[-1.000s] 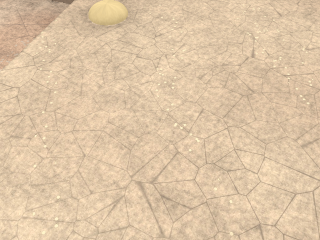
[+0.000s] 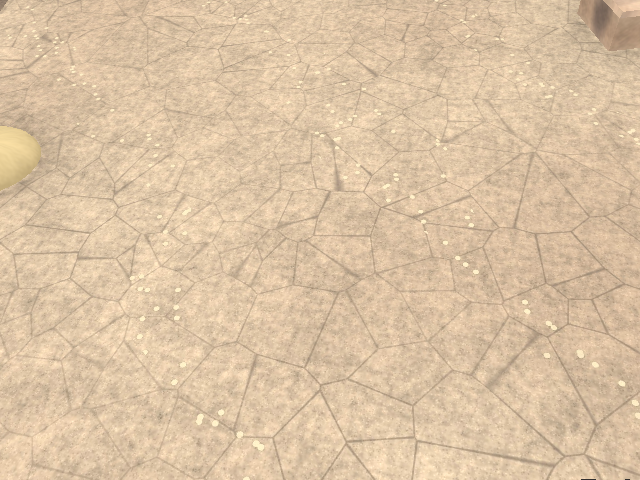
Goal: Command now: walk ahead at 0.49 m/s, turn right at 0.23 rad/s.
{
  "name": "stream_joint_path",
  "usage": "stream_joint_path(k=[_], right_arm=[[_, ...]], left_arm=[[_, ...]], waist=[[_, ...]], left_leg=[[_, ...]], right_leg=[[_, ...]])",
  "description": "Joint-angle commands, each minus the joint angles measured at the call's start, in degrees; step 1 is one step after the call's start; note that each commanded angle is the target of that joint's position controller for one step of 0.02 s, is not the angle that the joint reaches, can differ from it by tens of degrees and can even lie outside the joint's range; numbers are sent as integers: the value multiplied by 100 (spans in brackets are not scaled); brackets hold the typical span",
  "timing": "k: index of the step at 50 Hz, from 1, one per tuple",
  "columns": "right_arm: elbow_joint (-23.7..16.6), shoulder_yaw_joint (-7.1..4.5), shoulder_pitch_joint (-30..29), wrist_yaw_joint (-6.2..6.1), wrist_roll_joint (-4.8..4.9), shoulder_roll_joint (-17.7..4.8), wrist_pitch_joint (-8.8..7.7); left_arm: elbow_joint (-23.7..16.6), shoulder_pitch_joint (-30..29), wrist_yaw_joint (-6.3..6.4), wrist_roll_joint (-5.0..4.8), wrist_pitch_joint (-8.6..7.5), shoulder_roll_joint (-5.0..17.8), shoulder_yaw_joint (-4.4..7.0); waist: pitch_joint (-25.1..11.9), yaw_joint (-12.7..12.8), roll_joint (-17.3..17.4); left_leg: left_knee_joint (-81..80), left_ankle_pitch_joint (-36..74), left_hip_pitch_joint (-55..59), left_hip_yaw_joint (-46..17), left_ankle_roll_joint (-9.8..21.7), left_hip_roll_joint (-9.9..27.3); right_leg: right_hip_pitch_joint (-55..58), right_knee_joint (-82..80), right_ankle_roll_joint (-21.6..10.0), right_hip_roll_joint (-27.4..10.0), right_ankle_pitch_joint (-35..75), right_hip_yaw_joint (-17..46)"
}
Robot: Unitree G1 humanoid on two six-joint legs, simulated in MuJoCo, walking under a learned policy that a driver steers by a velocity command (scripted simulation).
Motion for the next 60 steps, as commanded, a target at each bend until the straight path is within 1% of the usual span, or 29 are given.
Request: stream_joint_path(k=[1, 4, 6, 8, 9, 10, 11, 12, 13, 14, 15, 16, 19, 22, 25, 30, 33, 35, 36, 37, 38, 39, 40, 41, 44, 47, 53, 57, 60], right_arm=[[-618, -1, -1016, 105, 43, -245, -141], [-834, 45, -1336, 218, 72, -238, -212], [-869, 38, -1179, 257, 92, -298, -235], [-713, -75, -380, 210, 82, -539, -231], [-496, -171, 577, 167, 82, -751, -222], [-280, -242, 1826, 101, -23, -1074, -194], [-54, -339, 2446, 111, -41, -1339, -126], [38, -220, 2439, 115, 65, -765, -101], [-74, -156, 1808, 80, 114, -571, -67], [-177, -115, 1335, 88, 82, -496, -46], [-193, -76, 1131, 133, 40, -423, -43], [-173, -30, 1070, 160, -19, -326, -55], [-9, -43, 1168, 207, 45, -379, -77], [95, -114, 1340, 136, 63, -620, -23], [205, -124, 1610, 82, 124, -694, 42], [453, -141, 2061, 68, 180, -778, 138], [488, -189, 1971, 29, 171, -919, 235], [415, -121, 1837, 16, 110, -789, 279], [221, -1, 1864, -4, -34, -534, 256], [245, 171, 2639, 56, 88, 116, 130], [301, 21, 2283, 74, 206, -606, 40], [138, -54, 1724, 89, 272, -830, -9], [98, -50, 1460, 57, 219, -745, -1], [71, -75, 1339, 37, 125, -673, 35], [110, -64, 1566, 26, 105, -380, 219], [-73, -80, 1077, -4, 51, -360, 277], [-386, -22, -76, 84, 76, -183, 202], [-654, 4, -701, 206, 136, -199, 144], [-750, -20, -700, 301, 143, -313, 84]], left_arm=[[-29, 539, 53, -8, -17, 795, 189], [77, 772, 70, 22, 59, 822, 201], [69, 698, 88, 25, 113, 877, 212], [-16, 488, 62, 64, 152, 997, 224], [-96, 244, 19, 100, 162, 1001, 193], [-258, 21, -28, 175, 123, 885, 125], [-74, 1033, -110, 104, 22, 184, -56], [2, 954, -115, -31, -91, 663, 6], [-251, 183, -122, -150, -151, 1054, 110], [-392, -305, -98, -126, -176, 1037, 105], [-448, -533, -80, -43, -171, 940, 129], [-464, -443, -74, 1, -126, 835, 150], [-453, -225, -54, 24, -3, 467, 100], [-731, -921, -32, 84, -2, 425, 70], [-918, -1629, -74, 56, -46, 350, 27], [-1253, -2438, -197, -32, -95, 528, 55], [-1299, -2264, -266, -22, -154, 729, 133], [-894, -832, -214, 11, -164, 1159, 361], [-717, 289, -155, 75, -138, 1653, 484], [-614, 433, -215, 92, -104, 1879, 521], [-674, 292, -223, 20, -102, 1269, 378], [-755, -155, -210, -4, -105, 1063, 302], [-830, -581, -224, 25, -99, 980, 262], [-857, -826, -249, 57, -101, 857, 233], [-744, -865, -279, 77, -180, 802, 228], [-558, -616, -203, 73, -184, 982, 285], [-251, -84, -88, 9, -82, 1096, 287], [-2, 296, -63, -22, 14, 1149, 300], [78, 250, -19, -44, 92, 1234, 339]], waist=[[519, 246, -595], [559, 308, -570], [445, 148, -661], [-153, -284, -912], [-717, -806, -922], [-1594, -1297, -534], [-2441, -951, 1229], [-2214, -1068, 966], [-1061, -976, 520], [-504, -800, -165], [-110, -626, -435], [-66, -417, -308], [18, -212, 34], [152, -343, 40], [220, -577, 62], [397, -796, 135], [251, -547, 222], [-639, 141, 95], [-1559, 471, -731], [-2117, 57, -2235], [-1648, 229, -1462], [-885, 150, -1089], [-529, -41, -558], [-259, -189, -458], [-167, -483, -660], [87, -432, -541], [334, -55, -558], [525, 137, -576], [463, -15, -690]], left_leg=[[-435, 44, -266, 142, 69, -119], [-665, -543, -524, 261, 215, -225], [-817, -942, -81, 375, 352, -359], [-822, -1293, 1369, 690, 565, -755], [-905, -969, 2700, 561, 809, -620], [-704, -779, 4611, -539, 1261, 363], [-866, -1251, 6861, -3113, 2275, 1802], [-1474, -1910, 6668, -3904, 2180, 1880], [-1685, -1932, 5680, -2976, 1830, 1653], [-1902, -1446, 4688, -2250, 1623, 1394], [-2115, -967, 3969, -1846, 1539, 1151], [-2305, -769, 3574, -1498, 1469, 948], [-2650, -285, 3033, -866, 1498, 710], [-2778, -2, 2861, -431, 1425, 584], [-2765, -250, 2831, -88, 1180, 377], [-2483, -702, 3681, -350, 1095, 804], [-1971, -74, 4091, -421, 936, 976], [-286, 1011, 3611, -9, 668, 486], [1669, -714, 2395, 338, 444, 31], [3289, -4201, 255, 138, 195, -820], [3875, -4246, -393, -385, 264, -472], [3834, -3649, -583, -259, 324, -207], [3577, -3126, -317, -117, 274, 53], [3267, -2835, -121, -78, 217, 198], [2860, -2452, 412, -33, 106, 353], [2201, -1798, -46, -7, -29, 400], [349, -411, 20, 224, -22, 178], [-237, -681, -127, 281, 81, 45], [-525, -1250, 160, 328, 293, -67]], right_leg=[[152, -331, -360, -1635, 1290, 903], [859, 39, -423, -1862, 2128, 989], [998, 304, -381, -1912, 3005, 958], [884, 1100, -264, -1737, 5256, 815], [472, 2076, -120, -1512, 5678, 641], [-699, 3647, 9, -1182, 4235, 541], [-2967, 5949, 499, -127, -547, 151], [-3708, 6661, 423, -270, -1833, 567], [-4081, 6588, 391, -670, -1388, 405], [-3908, 6301, 404, -962, -916, 109], [-3781, 5960, 439, -1099, -719, -65], [-3503, 5709, 447, -1263, -574, -96], [-3273, 4977, 564, -1446, -339, -300], [-3448, 3867, 697, -1505, 524, -470], [-3099, 2562, 669, -1330, 1558, -620], [-3210, 1733, 517, -1187, 1502, -579], [-2722, 1416, 291, -1040, 891, -676], [-644, 1316, -34, -962, 966, -739], [1072, 1403, -462, -2174, 1200, 688], [2606, 678, -1307, -3126, 87, 3196], [2274, 390, -1086, -2955, -531, 3223], [1481, 289, -834, -2761, -187, 2342], [697, 144, -714, -2520, 463, 1738], [129, -43, -676, -2317, 899, 1329], [-562, -468, -713, -2054, 1443, 674], [-586, -677, -755, -2026, 1781, 320], [-301, -748, -479, -1829, 1551, -220], [361, -491, -462, -2104, 1503, -152], [743, -115, -333, -2300, 2035, -98]])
